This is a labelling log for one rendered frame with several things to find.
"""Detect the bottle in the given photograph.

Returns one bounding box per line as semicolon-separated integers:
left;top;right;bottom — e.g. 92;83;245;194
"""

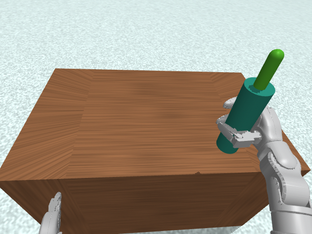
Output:
216;49;284;154

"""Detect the right robot arm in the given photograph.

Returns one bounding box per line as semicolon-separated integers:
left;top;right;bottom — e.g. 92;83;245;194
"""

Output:
257;140;312;234

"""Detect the left robot hand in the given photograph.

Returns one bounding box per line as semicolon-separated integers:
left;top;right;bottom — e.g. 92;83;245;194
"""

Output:
39;192;62;234

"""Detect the right robot hand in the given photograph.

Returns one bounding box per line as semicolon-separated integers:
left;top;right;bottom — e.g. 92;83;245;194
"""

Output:
216;97;283;151

